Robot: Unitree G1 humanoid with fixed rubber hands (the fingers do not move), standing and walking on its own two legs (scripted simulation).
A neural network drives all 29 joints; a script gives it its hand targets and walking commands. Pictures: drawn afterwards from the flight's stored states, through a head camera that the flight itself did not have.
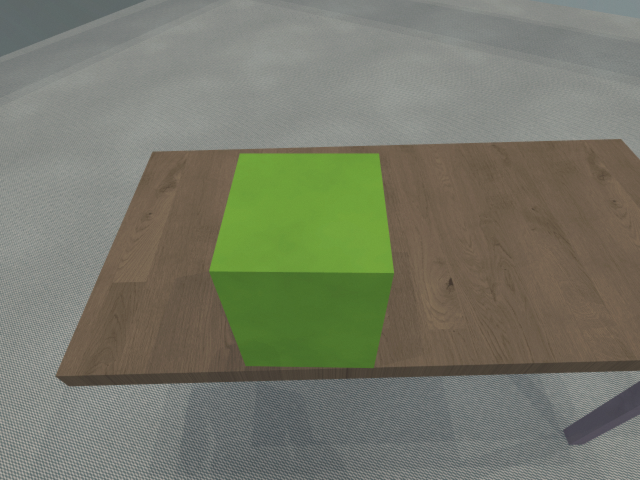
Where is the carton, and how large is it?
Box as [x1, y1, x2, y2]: [209, 153, 393, 367]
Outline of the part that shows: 240,153 209,272 245,365 373,367 393,275 378,154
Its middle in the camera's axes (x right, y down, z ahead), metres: -0.02 +0.04 +0.58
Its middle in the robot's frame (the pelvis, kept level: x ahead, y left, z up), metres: +0.42 +0.03 +0.01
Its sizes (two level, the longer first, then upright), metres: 0.210 0.200 0.250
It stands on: a table, 0.66 m high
